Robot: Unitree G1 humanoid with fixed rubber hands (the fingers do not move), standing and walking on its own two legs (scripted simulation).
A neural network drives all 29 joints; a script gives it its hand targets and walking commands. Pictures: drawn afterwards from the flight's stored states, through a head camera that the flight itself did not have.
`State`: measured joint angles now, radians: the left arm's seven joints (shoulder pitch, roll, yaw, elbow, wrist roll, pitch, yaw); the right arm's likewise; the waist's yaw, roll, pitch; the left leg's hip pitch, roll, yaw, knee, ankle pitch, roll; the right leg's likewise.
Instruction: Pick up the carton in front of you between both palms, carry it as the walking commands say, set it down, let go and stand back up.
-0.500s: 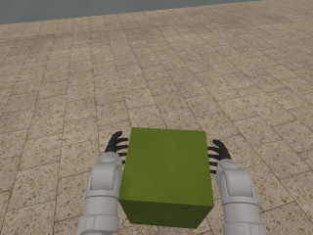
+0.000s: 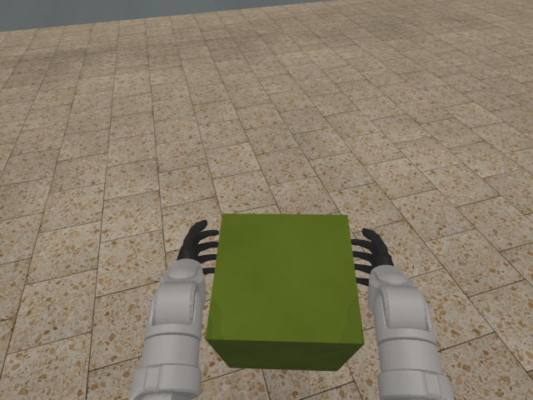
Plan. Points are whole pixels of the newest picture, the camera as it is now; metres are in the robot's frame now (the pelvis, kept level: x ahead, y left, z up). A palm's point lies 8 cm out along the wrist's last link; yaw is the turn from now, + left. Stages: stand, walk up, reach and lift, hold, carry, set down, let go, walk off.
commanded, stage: carry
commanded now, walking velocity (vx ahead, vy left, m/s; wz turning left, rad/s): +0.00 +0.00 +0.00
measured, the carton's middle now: (283, 297) +0.31 +0.00 -0.06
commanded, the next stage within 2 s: hold in 0.72 s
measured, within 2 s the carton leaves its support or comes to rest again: neither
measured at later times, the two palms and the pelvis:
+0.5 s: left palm (192, 268) +0.29 +0.14 +0.05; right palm (385, 279) +0.29 -0.15 +0.04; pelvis -0.01 +0.00 +0.00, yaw +0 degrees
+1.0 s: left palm (208, 267) +0.29 +0.12 +0.06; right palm (409, 300) +0.25 -0.17 +0.05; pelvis -0.02 +0.01 +0.01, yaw -6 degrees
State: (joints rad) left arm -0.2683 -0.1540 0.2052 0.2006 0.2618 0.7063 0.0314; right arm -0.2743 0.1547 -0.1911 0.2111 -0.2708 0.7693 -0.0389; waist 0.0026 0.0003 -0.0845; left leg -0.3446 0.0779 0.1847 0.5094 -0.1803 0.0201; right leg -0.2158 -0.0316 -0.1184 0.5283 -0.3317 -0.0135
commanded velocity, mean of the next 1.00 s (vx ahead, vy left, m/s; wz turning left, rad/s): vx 0.00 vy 0.00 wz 0.00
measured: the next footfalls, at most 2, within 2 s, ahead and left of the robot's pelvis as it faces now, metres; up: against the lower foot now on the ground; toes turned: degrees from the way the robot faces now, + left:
none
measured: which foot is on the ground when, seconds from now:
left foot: down 0.00-1.00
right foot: down 0.00-1.00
